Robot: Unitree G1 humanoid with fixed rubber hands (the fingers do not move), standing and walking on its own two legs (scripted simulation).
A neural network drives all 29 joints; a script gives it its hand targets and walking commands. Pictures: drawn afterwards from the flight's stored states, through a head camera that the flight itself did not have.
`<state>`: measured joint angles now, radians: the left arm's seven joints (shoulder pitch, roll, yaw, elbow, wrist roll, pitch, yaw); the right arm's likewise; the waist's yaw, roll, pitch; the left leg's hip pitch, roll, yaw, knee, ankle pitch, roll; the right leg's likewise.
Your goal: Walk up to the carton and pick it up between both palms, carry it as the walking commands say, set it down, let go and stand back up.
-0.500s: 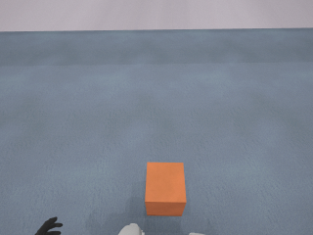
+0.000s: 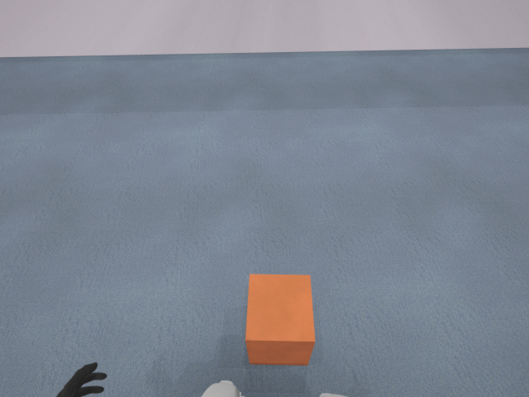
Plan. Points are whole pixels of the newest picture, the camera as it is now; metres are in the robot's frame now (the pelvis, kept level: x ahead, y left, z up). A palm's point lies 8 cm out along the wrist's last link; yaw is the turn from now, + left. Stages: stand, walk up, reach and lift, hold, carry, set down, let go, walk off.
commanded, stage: walk up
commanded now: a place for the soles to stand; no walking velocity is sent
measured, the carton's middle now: (279, 320) +0.47 +0.01 -0.60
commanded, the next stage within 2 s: none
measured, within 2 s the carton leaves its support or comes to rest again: neither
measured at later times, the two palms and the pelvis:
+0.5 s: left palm out of the picture +0.12 +0.33 -0.08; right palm out of the picture +0.08 -0.35 -0.08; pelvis +0.01 +0.00 +0.00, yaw +0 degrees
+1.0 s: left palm out of the picture +0.12 +0.34 -0.09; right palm out of the picture +0.07 -0.34 -0.07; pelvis +0.00 +0.01 +0.00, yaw +1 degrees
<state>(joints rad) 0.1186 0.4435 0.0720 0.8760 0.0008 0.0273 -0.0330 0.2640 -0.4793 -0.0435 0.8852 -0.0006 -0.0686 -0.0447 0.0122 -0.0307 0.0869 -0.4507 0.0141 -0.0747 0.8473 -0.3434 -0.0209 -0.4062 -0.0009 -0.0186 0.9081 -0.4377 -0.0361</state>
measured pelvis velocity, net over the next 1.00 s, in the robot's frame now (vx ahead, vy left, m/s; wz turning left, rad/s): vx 0.00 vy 0.01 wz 0.01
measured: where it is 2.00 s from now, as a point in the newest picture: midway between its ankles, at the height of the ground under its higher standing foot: outside the picture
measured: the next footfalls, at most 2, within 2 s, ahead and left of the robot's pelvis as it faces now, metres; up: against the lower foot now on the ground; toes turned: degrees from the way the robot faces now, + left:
none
